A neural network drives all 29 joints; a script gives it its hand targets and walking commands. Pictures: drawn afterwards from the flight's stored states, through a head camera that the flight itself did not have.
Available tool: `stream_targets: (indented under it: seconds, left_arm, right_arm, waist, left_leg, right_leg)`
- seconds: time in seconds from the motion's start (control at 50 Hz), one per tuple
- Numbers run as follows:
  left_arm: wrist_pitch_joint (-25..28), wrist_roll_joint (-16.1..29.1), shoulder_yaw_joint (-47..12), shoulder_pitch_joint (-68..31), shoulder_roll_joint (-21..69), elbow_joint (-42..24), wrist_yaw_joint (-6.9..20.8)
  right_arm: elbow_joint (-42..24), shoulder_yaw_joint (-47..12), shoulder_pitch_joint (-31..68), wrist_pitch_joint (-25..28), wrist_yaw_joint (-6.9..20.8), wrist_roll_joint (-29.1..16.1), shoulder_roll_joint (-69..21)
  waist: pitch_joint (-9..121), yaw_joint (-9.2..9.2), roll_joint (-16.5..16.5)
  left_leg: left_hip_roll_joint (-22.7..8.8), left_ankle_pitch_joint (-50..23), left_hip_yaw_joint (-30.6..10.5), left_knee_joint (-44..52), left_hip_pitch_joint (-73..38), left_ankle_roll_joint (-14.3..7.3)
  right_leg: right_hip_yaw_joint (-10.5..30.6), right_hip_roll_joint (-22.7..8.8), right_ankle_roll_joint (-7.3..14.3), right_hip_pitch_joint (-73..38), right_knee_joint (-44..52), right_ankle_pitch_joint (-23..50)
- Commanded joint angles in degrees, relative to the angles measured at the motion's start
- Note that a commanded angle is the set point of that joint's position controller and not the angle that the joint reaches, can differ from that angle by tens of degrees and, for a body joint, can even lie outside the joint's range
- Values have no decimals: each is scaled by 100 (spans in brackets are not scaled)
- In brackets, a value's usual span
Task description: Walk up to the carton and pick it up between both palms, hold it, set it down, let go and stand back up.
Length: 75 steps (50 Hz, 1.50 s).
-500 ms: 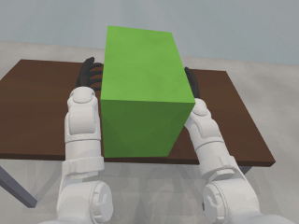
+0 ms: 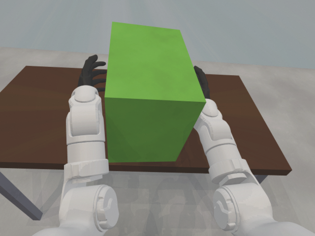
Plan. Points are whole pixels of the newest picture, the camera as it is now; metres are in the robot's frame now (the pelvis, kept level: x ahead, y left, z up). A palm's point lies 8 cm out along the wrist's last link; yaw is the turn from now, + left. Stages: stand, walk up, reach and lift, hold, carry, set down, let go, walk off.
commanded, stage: hold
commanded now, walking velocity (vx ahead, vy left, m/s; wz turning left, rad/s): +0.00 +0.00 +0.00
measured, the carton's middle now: (145, 94) +0.42 +0.00 +0.17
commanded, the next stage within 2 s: none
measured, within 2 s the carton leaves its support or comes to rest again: neither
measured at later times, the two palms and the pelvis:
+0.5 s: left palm (84, 87) +0.37 +0.14 +0.22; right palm (201, 93) +0.37 -0.13 +0.20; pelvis +0.01 +0.00 +0.00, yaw +0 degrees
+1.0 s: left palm (79, 84) +0.36 +0.14 +0.24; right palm (201, 89) +0.36 -0.13 +0.22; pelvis +0.00 +0.00 +0.00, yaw +0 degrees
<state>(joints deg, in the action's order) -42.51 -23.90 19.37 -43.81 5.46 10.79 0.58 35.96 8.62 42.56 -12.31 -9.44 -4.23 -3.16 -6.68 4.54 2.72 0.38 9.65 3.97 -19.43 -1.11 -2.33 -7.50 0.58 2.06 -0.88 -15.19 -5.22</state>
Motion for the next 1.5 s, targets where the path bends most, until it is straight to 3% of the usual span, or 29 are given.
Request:
stream_targets:
  seconds: [0.0,0.02,0.08,0.1,0.14,0.18,0.26,0.3,0.34,0.36,0.42,0.44,0.52,0.56,0.7,0.74,0.76,0.82,0.86,0.88,0.94,1.0,1.08,1.14,1.22,1.28,1.3,1.42,1.48]
  left_arm:
    - [60,620,-2028,-2993,2580,1,727]
    - [0,657,-1976,-3000,2561,60,741]
    - [-44,773,-2264,-2751,2598,-416,829]
    - [-50,813,-2436,-2744,2543,-629,850]
    - [-136,805,-2385,-2889,2546,-549,886]
    - [-180,817,-2547,-2878,2586,-814,871]
    - [-245,886,-2589,-2758,2515,-954,829]
    - [-296,880,-2663,-2758,2507,-867,891]
    - [-351,784,-2496,-2742,2386,-673,939]
    - [-330,846,-2418,-2772,2344,-842,958]
    - [-324,921,-2664,-2951,2549,-1109,898]
    - [-349,959,-2599,-3032,2512,-1013,898]
    - [-395,916,-2658,-2862,2610,-1052,933]
    - [-379,1010,-2754,-2910,2630,-1122,928]
    - [-486,829,-2413,-3209,2470,-531,912]
    - [-487,835,-2332,-3264,2621,-573,917]
    - [-498,839,-2221,-3237,2528,-530,898]
    - [-478,769,-2235,-3215,2559,-534,958]
    - [-449,831,-2204,-3370,2578,-623,983]
    - [-427,835,-2250,-3390,2591,-630,961]
    - [-380,893,-2430,-3268,2566,-871,936]
    - [-452,700,-2090,-3105,2477,-474,983]
    - [-413,807,-2371,-3316,2520,-665,1002]
    - [-373,817,-2344,-3242,2486,-592,968]
    - [-363,811,-2289,-3260,2531,-571,965]
    - [-338,715,-2223,-3408,2395,-401,943]
    - [-326,769,-2127,-3332,2429,-395,950]
    - [-294,872,-2370,-3301,2501,-646,944]
    - [-352,781,-2229,-3265,2474,-451,975]
  right_arm:
    - [-1549,-1836,4773,396,511,-183,-2534]
    - [-1579,-1844,4842,370,480,-169,-2497]
    - [-2002,-2135,4590,309,338,-452,-2646]
    - [-2037,-2219,4423,257,302,-582,-2569]
    - [-1862,-2217,4287,122,232,-587,-2496]
    - [-2030,-2254,4296,89,250,-656,-2570]
    - [-2420,-2640,4408,-14,203,-926,-2625]
    - [-2366,-2481,4325,-108,179,-905,-2539]
    - [-2231,-2441,4310,-189,179,-784,-2597]
    - [-2233,-2501,4240,-202,194,-868,-2693]
    - [-2579,-2677,4541,-182,185,-984,-2774]
    - [-2569,-2684,4653,-184,170,-1000,-2675]
    - [-2493,-2597,4457,-257,157,-937,-2714]
    - [-2576,-2568,4461,-276,131,-943,-2668]
    - [-1962,-2184,4773,-348,310,-702,-2592]
    - [-2008,-2169,4804,-339,363,-721,-2544]
    - [-1775,-2076,4657,-340,355,-678,-2512]
    - [-1852,-2113,4764,-302,318,-619,-2545]
    - [-1899,-2180,4827,-313,311,-678,-2610]
    - [-2004,-2270,4926,-287,310,-795,-2740]
    - [-2187,-2358,4858,-242,282,-888,-2753]
    - [-2095,-2310,4895,-280,237,-800,-2674]
    - [-2055,-2279,4725,-254,267,-743,-2675]
    - [-2015,-2310,4775,-234,262,-779,-2697]
    - [-1903,-2239,4710,-271,258,-669,-2746]
    - [-1785,-2098,4765,-208,303,-633,-2704]
    - [-1777,-2129,4843,-205,319,-515,-2817]
    - [-1897,-2252,4878,-126,263,-733,-2754]
    - [-1740,-2224,4797,-165,248,-719,-2790]
  waist:
    - [2187,26,-193]
    - [2300,-41,-117]
    - [2636,178,-270]
    - [2640,250,-420]
    - [2364,291,-291]
    - [2420,223,-469]
    - [2649,132,-329]
    - [2243,223,-578]
    - [2119,224,-285]
    - [2235,89,-186]
    - [2569,165,-420]
    - [2497,25,-258]
    - [2418,242,-339]
    - [2498,232,-389]
    - [2169,99,-413]
    - [2073,252,-492]
    - [2024,72,-404]
    - [2095,152,-484]
    - [2186,228,-285]
    - [2291,76,-403]
    - [2543,88,-487]
    - [2073,82,-154]
    - [2176,138,-442]
    - [2153,56,-402]
    - [2169,128,-384]
    - [1929,90,-471]
    - [2118,69,-249]
    - [2374,68,-369]
    - [2176,79,-360]
  left_leg:
    - [-65,-364,-144,423,161,50]
    - [-66,-403,-90,503,182,3]
    - [33,-1283,-153,167,-150,78]
    - [48,-1489,-120,137,-296,195]
    - [29,-1410,-163,184,-242,223]
    - [0,-1489,-191,151,-226,282]
    - [4,-1725,-275,81,-172,275]
    - [39,-1335,-174,134,-125,301]
    - [56,-787,-188,219,182,133]
    - [74,-811,-152,218,154,79]
    - [86,-1144,-204,107,-52,193]
    - [45,-1235,-222,146,12,155]
    - [52,-1065,-214,197,-33,202]
    - [24,-1139,-231,154,-66,197]
    - [-49,-196,-173,449,256,101]
    - [-78,-237,-156,489,367,88]
    - [-120,-373,-208,461,387,56]
    - [-15,-502,-135,439,269,74]
    - [-31,-534,-130,442,244,66]
    - [32,-706,-126,347,171,71]
    - [2,-1254,-178,248,-34,211]
    - [20,-880,-127,335,144,94]
    - [9,-618,-121,358,279,115]
    - [-36,-603,-167,341,252,64]
    - [-5,-444,-125,399,246,69]
    - [-19,102,-107,560,590,-45]
    - [1,34,-86,513,524,-51]
    - [-18,-822,-86,351,215,126]
    - [7,-507,-81,387,215,60]
  right_leg:
    - [149,122,-313,-975,73,139]
    - [141,123,-368,-1128,66,194]
    - [180,125,-366,-1360,-30,1135]
    - [160,135,-351,-1325,-11,1259]
    - [155,131,-414,-1322,2,1208]
    - [165,197,-377,-1157,-26,1025]
    - [258,151,-409,-1383,-76,1439]
    - [207,189,-339,-1157,-27,994]
    - [229,131,-377,-1193,-29,699]
    - [269,88,-371,-1271,-10,790]
    - [231,130,-369,-1307,-90,1143]
    - [240,160,-377,-1318,-119,1067]
    - [234,207,-370,-1187,-36,871]
    - [210,214,-329,-1174,-66,766]
    - [229,158,-315,-937,-12,-212]
    - [157,217,-287,-1005,-33,-188]
    - [201,224,-290,-1067,-73,-109]
    - [222,200,-314,-1199,-39,177]
    - [227,193,-324,-1245,-57,223]
    - [173,181,-344,-1319,-33,383]
    - [208,215,-385,-1245,-66,733]
    - [158,212,-393,-1245,1,434]
    - [225,162,-359,-1206,4,281]
    - [256,162,-387,-1219,21,238]
    - [203,163,-328,-1189,-4,44]
    - [172,138,-381,-1215,-1,-303]
    - [231,108,-356,-1176,-20,-301]
    - [272,144,-383,-1299,-44,372]
    - [246,122,-329,-1218,-6,159]
